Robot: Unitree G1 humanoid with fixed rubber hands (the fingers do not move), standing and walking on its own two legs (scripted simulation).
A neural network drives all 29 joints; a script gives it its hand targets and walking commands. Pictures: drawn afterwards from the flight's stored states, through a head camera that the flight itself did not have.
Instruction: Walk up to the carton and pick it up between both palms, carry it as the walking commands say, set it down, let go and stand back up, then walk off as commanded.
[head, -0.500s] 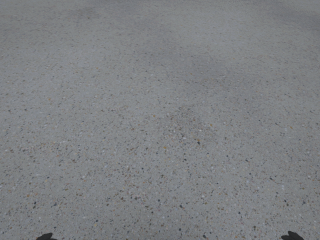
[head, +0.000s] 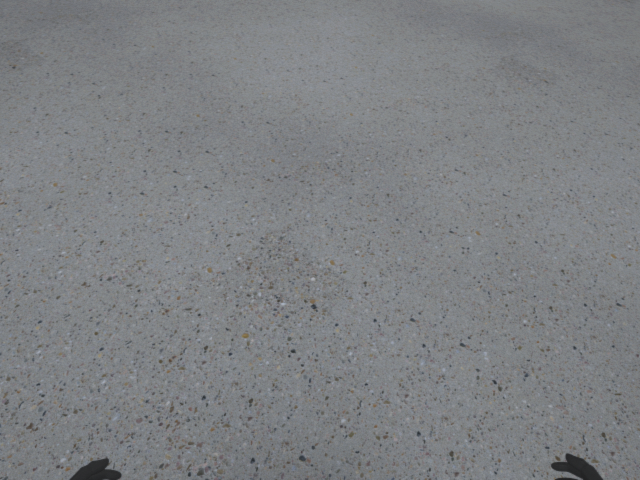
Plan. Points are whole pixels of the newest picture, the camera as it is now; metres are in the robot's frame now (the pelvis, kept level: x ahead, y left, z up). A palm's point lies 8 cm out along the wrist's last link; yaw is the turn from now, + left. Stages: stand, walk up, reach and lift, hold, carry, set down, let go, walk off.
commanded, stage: walk up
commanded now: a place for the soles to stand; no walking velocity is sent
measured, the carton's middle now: out of the picture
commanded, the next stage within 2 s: none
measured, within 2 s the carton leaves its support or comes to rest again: neither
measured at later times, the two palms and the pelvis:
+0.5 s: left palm (198, 324) +0.37 +0.20 -0.09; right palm out of the picture +0.19 -0.40 -0.07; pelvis +0.17 -0.06 +0.00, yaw -17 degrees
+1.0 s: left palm (306, 223) +0.61 +0.05 -0.10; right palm out of the picture +0.29 -0.50 -0.08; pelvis +0.35 -0.16 -0.01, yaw -30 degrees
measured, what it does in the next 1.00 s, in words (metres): walks ahead, turning right: right foot, then left foot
